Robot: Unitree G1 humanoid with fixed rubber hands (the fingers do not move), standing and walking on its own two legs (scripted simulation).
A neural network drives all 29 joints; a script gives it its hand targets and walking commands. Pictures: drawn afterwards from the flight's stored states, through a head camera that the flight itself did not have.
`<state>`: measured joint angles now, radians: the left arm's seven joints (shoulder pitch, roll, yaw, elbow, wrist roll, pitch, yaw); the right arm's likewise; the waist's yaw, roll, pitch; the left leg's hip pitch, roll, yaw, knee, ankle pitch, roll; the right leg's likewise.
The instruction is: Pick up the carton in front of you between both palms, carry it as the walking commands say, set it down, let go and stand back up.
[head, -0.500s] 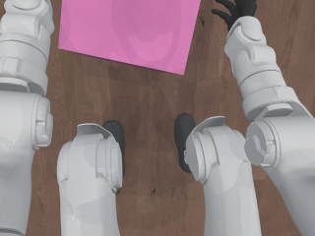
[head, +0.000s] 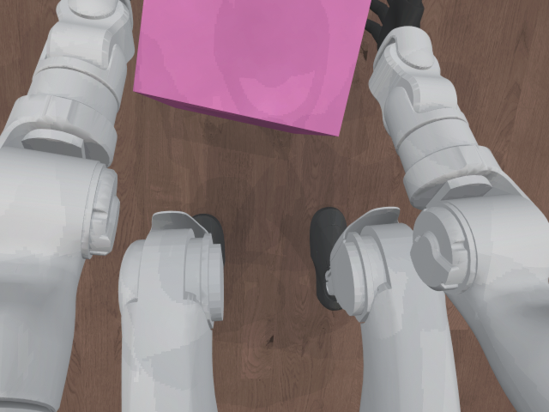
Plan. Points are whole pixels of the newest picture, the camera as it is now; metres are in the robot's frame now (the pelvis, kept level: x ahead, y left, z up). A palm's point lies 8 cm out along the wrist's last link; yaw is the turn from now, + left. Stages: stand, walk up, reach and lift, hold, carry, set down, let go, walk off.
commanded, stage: reach and lift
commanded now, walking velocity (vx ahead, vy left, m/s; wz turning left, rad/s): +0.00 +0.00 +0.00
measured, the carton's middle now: (252, 42) +0.52 +0.06 -0.25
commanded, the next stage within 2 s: none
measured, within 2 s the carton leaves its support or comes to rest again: leaves its support in 0.24 s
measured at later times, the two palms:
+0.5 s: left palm out of the picture +0.52 +0.21 -0.09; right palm (428, 20) +0.51 -0.09 -0.08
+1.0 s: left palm out of the picture +0.48 +0.20 +0.08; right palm out of the picture +0.49 -0.10 +0.09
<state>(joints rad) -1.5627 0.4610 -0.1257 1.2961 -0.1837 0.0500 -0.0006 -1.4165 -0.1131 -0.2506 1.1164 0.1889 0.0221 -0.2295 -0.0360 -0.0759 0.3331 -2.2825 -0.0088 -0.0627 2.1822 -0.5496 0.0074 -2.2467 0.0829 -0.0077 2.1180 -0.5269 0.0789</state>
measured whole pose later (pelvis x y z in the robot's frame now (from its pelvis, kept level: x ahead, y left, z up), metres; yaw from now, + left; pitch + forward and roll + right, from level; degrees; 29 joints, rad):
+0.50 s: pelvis +0.00 +0.00 +0.02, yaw +3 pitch +39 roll -4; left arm -1.29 0.29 0.05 0.93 -0.02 0.28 0.04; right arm -1.08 0.04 -0.47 0.65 0.04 0.20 -0.21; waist -0.02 -0.08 0.09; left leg -2.25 -0.08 -0.06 2.12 -0.54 -0.02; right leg -2.21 0.12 0.05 2.09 -0.56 0.11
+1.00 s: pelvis +0.02 -0.01 +0.14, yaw +6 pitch +41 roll -2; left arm -0.99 0.10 0.31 0.77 0.19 0.35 0.00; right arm -0.88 0.14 -0.53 0.56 -0.15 0.31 -0.13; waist -0.02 -0.04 -0.18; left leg -1.92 -0.10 -0.09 1.69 -0.49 -0.04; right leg -1.89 0.13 0.08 1.69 -0.51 0.07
